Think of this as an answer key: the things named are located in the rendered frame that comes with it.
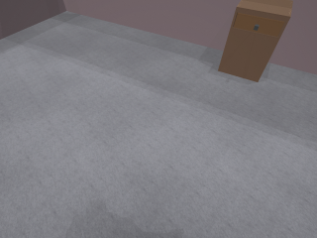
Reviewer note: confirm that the cabinet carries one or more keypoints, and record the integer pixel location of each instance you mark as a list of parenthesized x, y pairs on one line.
[(247, 53)]

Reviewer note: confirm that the drawer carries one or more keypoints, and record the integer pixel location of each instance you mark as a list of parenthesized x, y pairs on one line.
[(266, 26)]

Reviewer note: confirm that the handle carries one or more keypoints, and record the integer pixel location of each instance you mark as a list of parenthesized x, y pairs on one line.
[(256, 27)]

